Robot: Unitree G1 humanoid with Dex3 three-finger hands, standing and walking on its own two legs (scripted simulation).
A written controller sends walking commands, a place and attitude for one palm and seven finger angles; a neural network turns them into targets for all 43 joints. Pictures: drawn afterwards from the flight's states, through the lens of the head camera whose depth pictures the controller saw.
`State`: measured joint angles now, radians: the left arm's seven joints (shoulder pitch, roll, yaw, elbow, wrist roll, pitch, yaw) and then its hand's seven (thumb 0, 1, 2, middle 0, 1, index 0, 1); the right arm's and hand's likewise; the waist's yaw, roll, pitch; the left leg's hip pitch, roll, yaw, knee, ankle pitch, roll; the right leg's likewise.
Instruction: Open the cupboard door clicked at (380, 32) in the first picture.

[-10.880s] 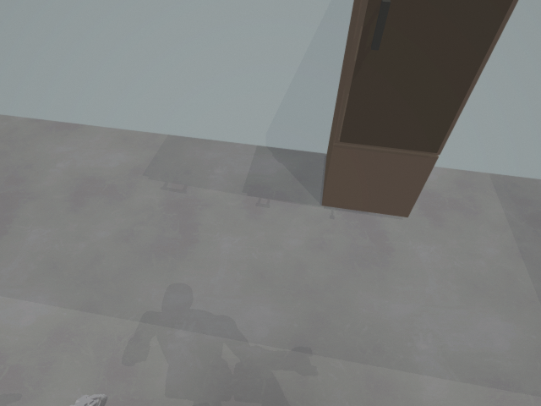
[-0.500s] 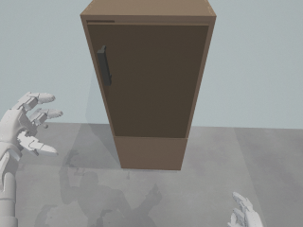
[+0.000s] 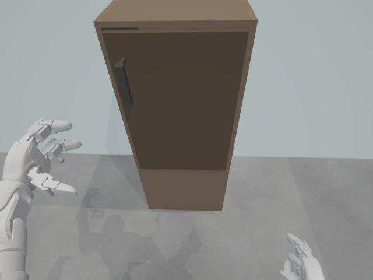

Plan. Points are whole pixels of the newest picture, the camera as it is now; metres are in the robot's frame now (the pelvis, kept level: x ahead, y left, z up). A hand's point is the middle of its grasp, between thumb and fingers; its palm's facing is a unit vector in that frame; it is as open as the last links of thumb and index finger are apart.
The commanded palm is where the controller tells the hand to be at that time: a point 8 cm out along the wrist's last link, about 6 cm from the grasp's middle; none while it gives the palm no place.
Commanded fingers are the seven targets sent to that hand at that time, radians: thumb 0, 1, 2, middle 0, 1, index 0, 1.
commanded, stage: move the hooked fingers beside the handle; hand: left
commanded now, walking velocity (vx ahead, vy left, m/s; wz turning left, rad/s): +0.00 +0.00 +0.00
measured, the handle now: (125, 82) +0.60 +0.24 +0.12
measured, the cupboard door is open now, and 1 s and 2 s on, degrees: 0 0 0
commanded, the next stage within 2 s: none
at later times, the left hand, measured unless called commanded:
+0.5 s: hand (79, 130) +0.38 +0.28 +0.14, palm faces +0.06 -1.00 +0.00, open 14.0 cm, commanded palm +0.35 +0.33 +0.14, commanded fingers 0.00 -0.50 0.30 -0.30 -1.20 -0.30 -1.20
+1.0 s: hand (84, 112) +0.45 +0.30 +0.13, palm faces +0.05 -1.00 +0.02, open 14.0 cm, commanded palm +0.43 +0.34 +0.13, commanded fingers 0.00 -0.50 0.30 -0.30 -1.20 -0.30 -1.20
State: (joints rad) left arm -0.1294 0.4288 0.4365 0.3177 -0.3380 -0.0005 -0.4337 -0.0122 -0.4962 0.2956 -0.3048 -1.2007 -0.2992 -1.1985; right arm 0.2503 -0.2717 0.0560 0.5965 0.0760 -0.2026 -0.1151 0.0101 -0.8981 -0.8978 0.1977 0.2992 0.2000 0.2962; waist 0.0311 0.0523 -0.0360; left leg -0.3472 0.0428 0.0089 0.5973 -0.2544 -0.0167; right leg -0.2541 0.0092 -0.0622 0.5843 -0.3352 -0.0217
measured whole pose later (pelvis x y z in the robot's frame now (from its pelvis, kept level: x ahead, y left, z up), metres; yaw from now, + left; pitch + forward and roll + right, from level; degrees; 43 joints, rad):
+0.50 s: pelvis +0.00 +0.01 +0.00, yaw -1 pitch +4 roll -1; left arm -0.47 0.49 0.42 0.68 -0.25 -0.06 -0.40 -0.01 -0.50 0.30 -0.30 -1.20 -0.30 -1.20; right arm 0.30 -0.28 0.06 0.62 0.06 -0.15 -0.10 0.01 -0.90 -0.90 0.20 0.30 0.20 0.30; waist -0.02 0.03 -0.03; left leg -0.43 0.03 0.02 0.63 -0.27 0.00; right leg -0.34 0.00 -0.05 0.61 -0.33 0.00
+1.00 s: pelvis +0.01 +0.02 -0.01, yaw -1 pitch +9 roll -2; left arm -0.75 0.62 0.47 1.05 -0.19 -0.17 -0.44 -0.01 -0.50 0.30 -0.30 -1.20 -0.30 -1.20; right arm 0.36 -0.30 0.04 0.63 0.05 -0.05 -0.08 0.01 -0.90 -0.90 0.20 0.30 0.20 0.30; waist -0.08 0.01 -0.06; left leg -0.57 0.04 0.03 0.71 -0.31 0.01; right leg -0.46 0.01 -0.04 0.66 -0.36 0.01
